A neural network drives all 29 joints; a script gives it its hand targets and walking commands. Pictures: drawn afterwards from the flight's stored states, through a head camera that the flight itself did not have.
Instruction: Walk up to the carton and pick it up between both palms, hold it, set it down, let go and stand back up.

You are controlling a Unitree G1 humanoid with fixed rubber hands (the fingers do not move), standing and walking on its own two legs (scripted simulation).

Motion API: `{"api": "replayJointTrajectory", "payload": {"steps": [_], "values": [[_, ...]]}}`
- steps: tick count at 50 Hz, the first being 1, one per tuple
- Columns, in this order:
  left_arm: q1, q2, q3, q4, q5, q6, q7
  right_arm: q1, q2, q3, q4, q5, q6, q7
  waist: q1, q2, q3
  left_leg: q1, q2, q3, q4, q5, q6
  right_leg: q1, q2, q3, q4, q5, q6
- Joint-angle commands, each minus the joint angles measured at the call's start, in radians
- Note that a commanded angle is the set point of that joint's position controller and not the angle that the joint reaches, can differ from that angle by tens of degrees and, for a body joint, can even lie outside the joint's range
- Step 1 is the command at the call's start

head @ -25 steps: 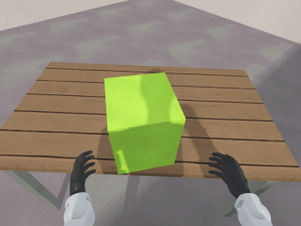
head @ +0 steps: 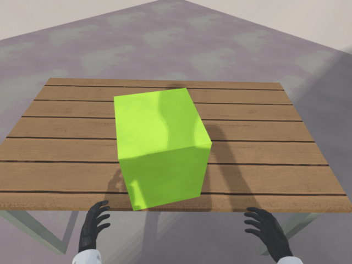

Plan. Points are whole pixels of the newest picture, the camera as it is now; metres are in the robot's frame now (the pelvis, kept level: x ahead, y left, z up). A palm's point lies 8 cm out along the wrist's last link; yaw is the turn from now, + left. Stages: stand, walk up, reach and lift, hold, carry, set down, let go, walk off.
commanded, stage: set down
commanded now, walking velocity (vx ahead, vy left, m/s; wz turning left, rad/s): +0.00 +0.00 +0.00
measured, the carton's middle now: (159, 149) +0.41 +0.09 +0.00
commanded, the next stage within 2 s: let go in 1.20 s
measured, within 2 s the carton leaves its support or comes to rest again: neither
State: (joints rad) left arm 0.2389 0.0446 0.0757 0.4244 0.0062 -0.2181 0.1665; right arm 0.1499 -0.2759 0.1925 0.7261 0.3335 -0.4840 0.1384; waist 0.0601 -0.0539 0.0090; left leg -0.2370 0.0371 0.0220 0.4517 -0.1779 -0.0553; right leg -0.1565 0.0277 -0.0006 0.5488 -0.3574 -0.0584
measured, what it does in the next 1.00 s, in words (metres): stands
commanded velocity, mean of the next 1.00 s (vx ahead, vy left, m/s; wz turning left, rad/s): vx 0.00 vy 0.00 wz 0.00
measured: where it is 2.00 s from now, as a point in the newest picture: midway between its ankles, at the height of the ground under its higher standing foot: outside the picture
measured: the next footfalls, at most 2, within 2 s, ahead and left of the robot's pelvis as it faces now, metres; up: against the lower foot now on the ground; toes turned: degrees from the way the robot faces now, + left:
none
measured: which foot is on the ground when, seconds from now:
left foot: down 0.00-1.00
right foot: down 0.00-1.00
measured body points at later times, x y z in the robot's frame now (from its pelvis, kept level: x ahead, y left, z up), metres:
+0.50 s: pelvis +0.02 +0.01 +0.01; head +0.00 +0.01 +0.46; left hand +0.17 +0.24 -0.05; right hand +0.21 -0.19 -0.05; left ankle +0.04 +0.16 -0.73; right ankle -0.04 -0.08 -0.73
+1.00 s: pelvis +0.03 +0.02 +0.01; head +0.01 +0.02 +0.46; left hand +0.18 +0.25 -0.06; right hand +0.20 -0.19 -0.07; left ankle +0.04 +0.16 -0.73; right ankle -0.04 -0.08 -0.73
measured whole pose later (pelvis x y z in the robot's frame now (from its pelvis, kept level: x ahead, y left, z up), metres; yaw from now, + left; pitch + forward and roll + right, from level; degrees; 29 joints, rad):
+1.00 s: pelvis +0.03 +0.02 +0.01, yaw +0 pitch -3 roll +1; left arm 0.29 0.17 0.06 0.47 0.02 0.01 0.00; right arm 0.21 -0.19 0.06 0.70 0.08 -0.26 0.03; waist 0.03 -0.03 0.01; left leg -0.11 0.03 0.02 0.34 -0.17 -0.03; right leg 0.00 0.02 0.00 0.35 -0.29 -0.03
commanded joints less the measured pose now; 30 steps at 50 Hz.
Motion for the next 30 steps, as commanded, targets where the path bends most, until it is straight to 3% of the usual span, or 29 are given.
{"api": "replayJointTrajectory", "payload": {"steps": [1,10,19,22,30], "values": [[-0.060,0.063,0.018,-0.109,0.003,-0.029,-0.021,-0.088,-0.132,-0.045,-0.102,-0.018,-0.024,-0.010,0.001,-0.014,-0.064,0.226,-0.060,0.021,-0.022,0.192,0.055,-0.172,-0.041,0.059,-0.214,0.292,0.035],[-0.007,0.097,0.022,-0.090,0.008,-0.016,-0.057,-0.038,-0.103,-0.058,-0.093,-0.066,-0.005,-0.031,-0.007,0.000,-0.047,0.282,-0.057,0.008,-0.038,0.269,0.047,-0.155,-0.040,0.045,-0.244,0.388,0.043],[0.029,0.127,0.029,-0.093,0.013,0.008,-0.085,-0.004,-0.084,-0.079,-0.106,-0.113,0.020,-0.051,-0.007,0.002,-0.029,0.321,-0.054,0.008,-0.062,0.318,0.044,-0.143,-0.039,0.035,-0.282,0.403,0.049],[0.019,0.132,0.016,-0.104,0.007,0.017,-0.093,0.005,-0.067,-0.090,-0.095,-0.125,0.037,-0.057,-0.020,0.017,-0.018,0.333,-0.052,0.006,-0.071,0.307,0.042,-0.155,-0.042,0.032,-0.297,0.384,0.048],[0.031,0.163,0.013,-0.097,0.008,0.070,-0.111,0.007,-0.052,-0.115,-0.107,-0.164,0.089,-0.068,-0.012,0.035,-0.009,0.358,-0.047,0.006,-0.084,0.325,0.038,-0.164,-0.034,0.020,-0.323,0.318,0.041]]}}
